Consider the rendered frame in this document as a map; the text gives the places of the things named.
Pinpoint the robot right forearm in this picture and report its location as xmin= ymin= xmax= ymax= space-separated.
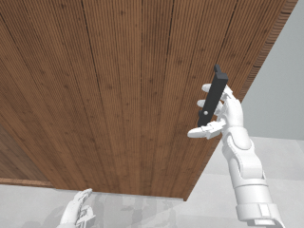
xmin=221 ymin=126 xmax=286 ymax=228

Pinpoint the left robot hand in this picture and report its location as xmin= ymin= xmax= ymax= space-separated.
xmin=60 ymin=188 xmax=96 ymax=228

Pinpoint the right robot hand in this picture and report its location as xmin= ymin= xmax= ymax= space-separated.
xmin=187 ymin=84 xmax=244 ymax=140

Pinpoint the handle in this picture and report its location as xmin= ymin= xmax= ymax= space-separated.
xmin=197 ymin=64 xmax=229 ymax=128

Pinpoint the wardrobe door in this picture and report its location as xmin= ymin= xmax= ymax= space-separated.
xmin=0 ymin=0 xmax=287 ymax=199
xmin=0 ymin=124 xmax=49 ymax=181

